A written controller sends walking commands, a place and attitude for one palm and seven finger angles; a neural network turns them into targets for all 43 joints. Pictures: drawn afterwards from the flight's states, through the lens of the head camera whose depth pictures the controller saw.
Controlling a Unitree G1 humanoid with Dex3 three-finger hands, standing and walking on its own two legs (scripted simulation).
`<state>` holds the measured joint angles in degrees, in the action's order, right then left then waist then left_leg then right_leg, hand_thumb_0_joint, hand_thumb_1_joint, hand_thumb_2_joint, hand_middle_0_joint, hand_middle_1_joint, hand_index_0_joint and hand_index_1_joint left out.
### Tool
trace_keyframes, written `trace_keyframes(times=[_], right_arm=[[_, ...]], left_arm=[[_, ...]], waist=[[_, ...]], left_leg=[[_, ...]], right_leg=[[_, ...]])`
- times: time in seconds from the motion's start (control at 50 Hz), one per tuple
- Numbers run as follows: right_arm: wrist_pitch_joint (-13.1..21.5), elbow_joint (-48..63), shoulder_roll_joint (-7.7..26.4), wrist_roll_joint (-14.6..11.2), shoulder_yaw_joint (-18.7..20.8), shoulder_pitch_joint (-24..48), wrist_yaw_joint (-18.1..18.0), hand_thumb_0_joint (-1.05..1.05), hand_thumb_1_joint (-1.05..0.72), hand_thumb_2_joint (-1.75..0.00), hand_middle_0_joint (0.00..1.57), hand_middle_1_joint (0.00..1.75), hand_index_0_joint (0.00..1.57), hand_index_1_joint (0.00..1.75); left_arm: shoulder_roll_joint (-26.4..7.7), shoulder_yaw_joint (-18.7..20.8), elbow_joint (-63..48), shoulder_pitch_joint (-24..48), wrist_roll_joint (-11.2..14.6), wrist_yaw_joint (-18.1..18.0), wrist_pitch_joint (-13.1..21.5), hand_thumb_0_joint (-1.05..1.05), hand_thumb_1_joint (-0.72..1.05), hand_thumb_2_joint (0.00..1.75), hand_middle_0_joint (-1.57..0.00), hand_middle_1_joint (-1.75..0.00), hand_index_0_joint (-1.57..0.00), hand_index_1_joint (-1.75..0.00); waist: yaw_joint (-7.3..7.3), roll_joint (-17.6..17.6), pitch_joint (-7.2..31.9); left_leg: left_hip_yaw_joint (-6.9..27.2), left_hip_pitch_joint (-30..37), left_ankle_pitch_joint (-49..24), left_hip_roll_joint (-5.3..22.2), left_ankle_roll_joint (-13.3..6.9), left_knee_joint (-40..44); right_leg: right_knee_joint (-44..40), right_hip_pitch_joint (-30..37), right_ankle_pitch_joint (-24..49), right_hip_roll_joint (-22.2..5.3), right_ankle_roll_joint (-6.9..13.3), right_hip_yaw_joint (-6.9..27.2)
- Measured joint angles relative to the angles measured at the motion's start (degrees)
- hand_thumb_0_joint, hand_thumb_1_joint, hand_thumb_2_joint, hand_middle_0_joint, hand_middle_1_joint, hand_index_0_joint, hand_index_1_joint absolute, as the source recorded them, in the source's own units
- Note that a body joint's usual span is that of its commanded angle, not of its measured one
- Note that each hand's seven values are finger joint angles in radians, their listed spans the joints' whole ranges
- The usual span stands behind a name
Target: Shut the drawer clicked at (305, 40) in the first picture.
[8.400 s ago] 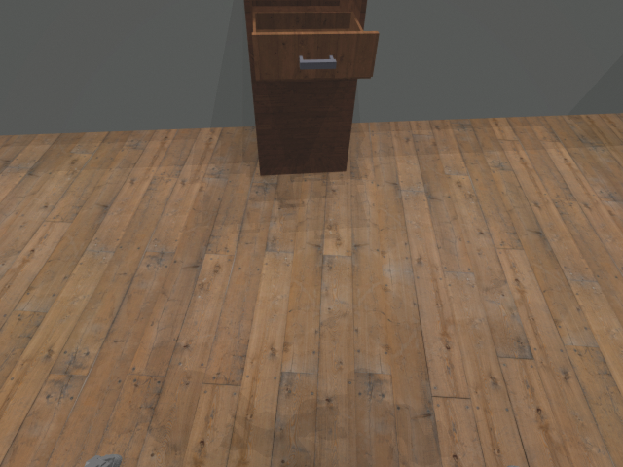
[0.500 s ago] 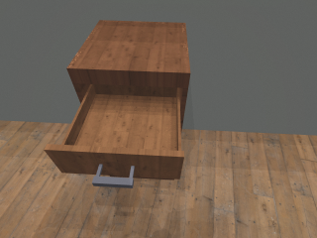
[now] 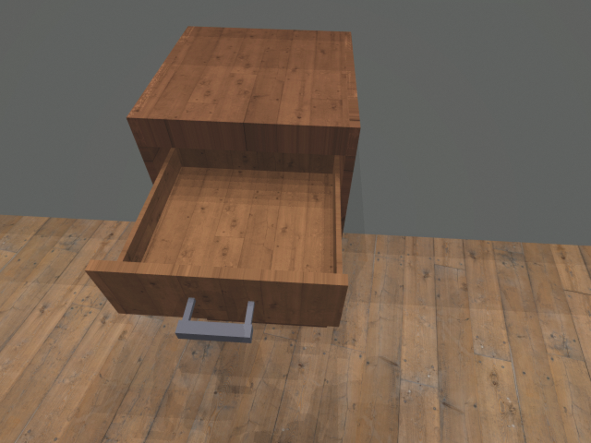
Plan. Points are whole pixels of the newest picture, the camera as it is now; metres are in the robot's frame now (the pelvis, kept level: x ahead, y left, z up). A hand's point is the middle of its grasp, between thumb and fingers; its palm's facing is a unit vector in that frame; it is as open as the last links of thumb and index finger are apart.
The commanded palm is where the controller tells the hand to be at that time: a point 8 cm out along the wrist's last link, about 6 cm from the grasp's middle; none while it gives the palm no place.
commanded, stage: raise the hand and make a fist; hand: left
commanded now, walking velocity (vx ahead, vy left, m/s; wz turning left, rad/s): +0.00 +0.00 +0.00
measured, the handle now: (217, 318) +0.31 +0.15 -0.05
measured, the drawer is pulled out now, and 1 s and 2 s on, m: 0.30 0.30 0.30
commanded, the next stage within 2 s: bring the fist close to the handle in 1.84 s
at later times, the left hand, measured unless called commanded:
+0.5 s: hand out of the picture +0.12 +0.16 -0.03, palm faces +0.06 -1.00 +0.01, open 5.2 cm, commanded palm +0.10 +0.20 -0.03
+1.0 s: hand (180, 439) +0.13 +0.14 +0.01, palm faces -0.01 -1.00 +0.00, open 3.2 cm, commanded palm +0.09 +0.19 +0.02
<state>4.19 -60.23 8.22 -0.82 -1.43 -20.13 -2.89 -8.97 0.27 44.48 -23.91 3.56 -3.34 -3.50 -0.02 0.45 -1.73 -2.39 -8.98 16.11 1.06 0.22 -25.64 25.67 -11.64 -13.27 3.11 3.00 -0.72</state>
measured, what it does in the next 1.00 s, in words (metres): lowers itself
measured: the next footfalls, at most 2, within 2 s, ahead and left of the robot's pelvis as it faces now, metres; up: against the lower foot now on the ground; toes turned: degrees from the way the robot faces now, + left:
none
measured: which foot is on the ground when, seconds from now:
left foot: down 0.00-1.00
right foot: down 0.00-1.00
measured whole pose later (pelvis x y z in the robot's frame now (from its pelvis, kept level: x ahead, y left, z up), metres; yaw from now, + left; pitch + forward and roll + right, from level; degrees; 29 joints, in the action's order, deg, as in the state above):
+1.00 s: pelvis -0.02 +0.02 -0.08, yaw +3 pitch +12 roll -1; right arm 8.5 -23.7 14.1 -2.3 1.5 -15.6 -1.5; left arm -9.4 -6.1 -23.1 -43.3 7.5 5.2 19.7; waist -1.0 1.6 8.3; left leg 0.5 -43.8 30.8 -0.8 -1.8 -62.8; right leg 60.5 -44.2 -28.1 0.3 1.7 -4.3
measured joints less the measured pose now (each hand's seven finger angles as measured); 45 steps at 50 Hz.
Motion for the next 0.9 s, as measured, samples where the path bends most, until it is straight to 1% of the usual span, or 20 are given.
trace_keyframes(times=[0.04, 0.08, 0.1, 0.14, 0.18, 0.22, 0.24, 0.28, 0.3, 0.34, 0.4, 0.48, 0.54, 0.6, 0.64, 0.68, 0.72, 0.78, 0.84, 0.9], right_arm=[[5.41, 4.28, 1.37, -0.82, 0.37, -1.47, -1.10, 0.01, -0.91, -0.89, 0.20, 0.30, 0.20, 0.30], [9.40, 8.14, 3.61, -1.09, 0.80, -0.77, -1.23, 0.01, -0.91, -0.89, 0.20, 0.30, 0.20, 0.30], [10.84, 10.10, 4.72, -0.82, 1.15, 0.22, -1.04, 0.01, -0.91, -0.89, 0.20, 0.30, 0.20, 0.30], [12.82, 14.25, 6.47, -0.26, 2.22, 2.85, -0.14, 0.01, -0.91, -0.89, 0.20, 0.30, 0.20, 0.30], [13.69, 18.57, 7.35, 0.14, 3.34, 5.80, 1.21, 0.01, -0.91, -0.89, 0.20, 0.30, 0.20, 0.30], [13.68, 22.96, 7.64, 0.34, 4.59, 8.74, 2.86, 0.01, -0.91, -0.89, 0.20, 0.30, 0.20, 0.30], [13.39, 25.12, 7.72, 0.32, 5.20, 10.01, 3.58, 0.01, -0.91, -0.89, 0.20, 0.30, 0.20, 0.30], [12.50, 29.22, 8.04, 0.11, 5.96, 12.09, 4.32, 0.01, -0.91, -0.89, 0.19, 0.30, 0.20, 0.30], [12.07, 31.06, 8.25, 0.01, 6.17, 12.89, 4.38, 0.01, -0.91, -0.89, 0.19, 0.30, 0.20, 0.30], [11.23, 33.96, 8.42, -0.11, 6.24, 14.19, 4.08, 0.01, -0.91, -0.89, 0.19, 0.30, 0.20, 0.30], [9.84, 36.71, 7.74, -0.16, 5.15, 15.09, 3.48, 0.01, -0.91, -0.89, 0.19, 0.30, 0.20, 0.30], [8.49, 37.54, 5.33, -0.11, 1.81, 14.25, 3.12, 0.01, -0.91, -0.89, 0.19, 0.30, 0.20, 0.30], [7.03, 36.61, 2.92, -0.37, -0.74, 12.39, 3.08, 0.01, -0.91, -0.89, 0.20, 0.30, 0.20, 0.30], [5.04, 35.50, 0.95, -0.86, -2.32, 9.60, 2.90, 0.01, -0.90, -0.89, 0.20, 0.30, 0.21, 0.30], [3.90, 34.82, 0.29, -1.08, -2.72, 7.62, 2.53, 0.01, -0.90, -0.89, 0.20, 0.30, 0.21, 0.30], [3.31, 34.36, 0.29, -1.13, -2.56, 5.76, 2.21, 0.01, -0.90, -0.89, 0.20, 0.30, 0.21, 0.30], [3.30, 34.05, 0.88, -1.07, -1.98, 4.21, 1.92, 0.01, -0.90, -0.89, 0.20, 0.30, 0.21, 0.30], [4.07, 33.72, 2.59, -0.92, -0.67, 2.76, 1.71, 0.01, -0.90, -0.89, 0.20, 0.30, 0.21, 0.30], [4.88, 33.76, 4.53, -0.94, 0.77, 2.44, 1.69, 0.02, -0.90, -0.89, 0.20, 0.30, 0.21, 0.30], [5.08, 34.33, 5.82, -1.15, 2.03, 2.94, 1.58, 0.02, -0.90, -0.89, 0.20, 0.30, 0.20, 0.30]], left_arm=[[-1.14, -0.35, -16.36, -4.91, 2.74, -2.28, 2.59, 0.04, 0.97, 0.89, -0.22, -0.31, -0.21, -0.31], [-1.24, -0.78, -27.05, -5.36, 5.03, -2.78, 6.43, 0.04, 0.97, 0.89, -0.23, -0.32, -0.22, -0.33], [-0.93, -0.78, -30.36, -4.38, 5.76, -2.21, 9.28, 0.04, 0.97, 0.89, -0.24, -0.34, -0.23, -0.34], [0.39, -0.50, -34.49, -1.80, 6.99, 0.58, 16.05, 0.03, 0.96, 0.89, -0.26, -0.36, -0.25, -0.37], [2.22, -0.53, -37.45, -0.63, 8.11, 5.24, 23.50, 0.02, 0.95, 0.90, -0.29, -0.39, -0.28, -0.40], [4.07, 0.25, -38.21, -1.92, 7.84, 9.31, 29.94, 0.01, 0.94, 0.89, -0.28, -0.41, -0.31, -0.43], [4.35, 0.32, -38.38, -3.23, 7.40, 11.54, 32.75, 0.01, 0.93, 0.89, -0.29, -0.43, -0.33, -0.45], [3.83, -0.76, -40.10, -6.69, 6.39, 14.75, 35.74, 0.01, 0.93, 0.89, -0.32, -0.46, -0.37, -0.49], [3.26, -1.54, -41.35, -8.44, 5.93, 15.69, 36.13, 0.01, 0.92, 0.89, -0.34, -0.48, -0.39, -0.51], [1.84, -2.72, -44.27, -11.28, 5.13, 16.04, 35.52, 0.01, 0.92, 0.89, -0.39, -0.53, -0.43, -0.55], [0.44, -3.20, -49.21, -13.73, 5.17, 14.22, 33.49, 0.01, 0.91, 0.89, -0.47, -0.60, -0.49, -0.62], [-0.22, -3.29, -55.50, -12.32, 5.42, 12.57, 31.43, 0.02, 0.90, 0.90, -0.56, -0.69, -0.57, -0.70], [-0.16, -3.79, -58.25, -9.65, 5.23, 13.57, 28.61, 0.02, 0.90, 0.90, -0.62, -0.76, -0.63, -0.77], [-0.13, -4.54, -59.65, -8.58, 5.10, 14.51, 23.78, 0.01, 0.91, 0.90, -0.69, -0.82, -0.69, -0.83], [-0.21, -4.65, -60.07, -9.18, 5.05, 14.17, 20.94, 0.01, 0.91, 0.90, -0.73, -0.87, -0.73, -0.88], [-0.24, -4.45, -60.60, -10.66, 5.27, 13.03, 19.28, 0.01, 0.90, 0.90, -0.77, -0.91, -0.77, -0.92], [-0.25, -4.02, -61.32, -12.59, 5.49, 11.54, 19.24, 0.01, 0.90, 0.90, -0.81, -0.96, -0.81, -0.96], [-0.37, -3.55, -62.68, -15.15, 5.61, 9.62, 21.25, 0.01, 0.90, 0.90, -0.87, -1.02, -0.87, -1.03], [-0.21, -3.93, -64.30, -17.00, 5.47, 8.81, 23.64, 0.01, 0.91, 0.90, -0.93, -1.09, -0.92, -1.09], [-0.09, -5.01, -65.68, -18.04, 4.96, 8.90, 24.56, 0.01, 0.91, 0.90, -0.99, -1.15, -0.98, -1.16]], waist=[[-0.55, 0.61, 1.32], [-1.75, 1.74, 2.43], [-2.31, 2.11, 3.25], [-2.58, 2.19, 5.18], [-2.23, 1.22, 7.34], [-1.84, -0.11, 8.80], [-1.50, -0.78, 9.29], [-0.57, -1.96, 9.95], [-0.05, -2.34, 10.18], [1.05, -2.76, 10.36], [2.28, -2.22, 10.17], [2.97, -0.66, 10.00], [2.64, 0.46, 9.88], [1.70, 1.23, 9.62], [0.95, 1.48, 9.52], [0.23, 1.64, 9.44], [-0.30, 1.68, 9.40], [-0.79, 1.67, 9.39], [-1.06, 1.58, 9.41], [-1.15, 1.35, 9.56]], left_leg=[[0.76, -1.44, 0.26, -0.83, -0.27, -1.40], [2.15, -4.28, 1.08, -1.76, -0.76, -4.50], [2.67, -6.56, 1.71, -2.18, -0.96, -6.63], [2.70, -11.75, 3.30, -2.64, -1.15, -11.36], [1.83, -16.93, 5.25, -2.69, -1.15, -16.27], [1.12, -21.68, 7.49, -2.49, -1.11, -21.48], [0.93, -23.92, 8.66, -2.39, -1.14, -24.13], [0.91, -28.19, 10.58, -2.22, -0.83, -29.21], [1.10, -30.22, 11.64, -2.20, -0.89, -31.62], [1.74, -33.78, 13.36, -2.19, -1.26, -35.85], [3.34, -37.48, 15.05, -2.04, -1.13, -40.34], [5.17, -40.39, 15.82, -1.92, -0.73, -43.25], [5.57, -40.96, 15.62, -1.78, -0.84, -43.35], [5.04, -39.87, 15.00, -1.73, -1.05, -41.78], [4.39, -38.68, 14.49, -1.70, -1.23, -40.25], [3.79, -37.58, 14.06, -1.69, -1.38, -38.85], [3.32, -36.80, 13.81, -1.68, -1.51, -37.87], [3.04, -36.41, 13.78, -1.73, -1.67, -37.37], [3.00, -36.50, 14.07, -1.83, -1.82, -37.63], [2.95, -36.36, 14.42, -1.91, -1.93, -37.86]], right_leg=[[2.11, -1.33, -1.25, -0.90, -0.17, -0.76], [4.89, -3.43, -2.67, -1.96, -0.64, -2.18], [6.89, -5.44, -3.47, -2.45, -0.84, -2.74], [11.77, -10.66, -5.20, -3.05, -1.00, -2.89], [17.17, -16.36, -7.07, -3.21, -0.91, -2.15], [22.53, -21.43, -9.07, -3.11, -0.81, -1.57], [25.15, -23.73, -10.12, -3.06, -0.75, -1.44], [30.06, -27.94, -12.14, -3.04, -0.59, -1.53], [32.25, -29.82, -13.06, -3.07, -0.53, -1.77], [35.84, -32.89, -14.59, -3.16, -0.40, -2.52], [38.94, -35.49, -15.96, -3.13, -0.14, -4.21], [40.26, -37.17, -16.41, -3.04, 0.03, -6.06], [39.77, -37.40, -15.99, -2.88, -0.05, -6.46], [38.32, -36.53, -15.24, -2.80, -0.33, -5.90], [37.11, -35.69, -14.69, -2.75, -0.53, -5.22], [36.05, -34.92, -14.25, -2.73, -0.72, -4.60], [35.30, -34.38, -13.98, -2.69, -0.86, -4.11], [34.90, -34.10, -13.94, -2.72, -1.02, -3.81], [35.15, -34.16, -14.23, -2.82, -1.16, -3.77], [35.40, -34.04, -14.58, -2.89, -1.26, -3.71]])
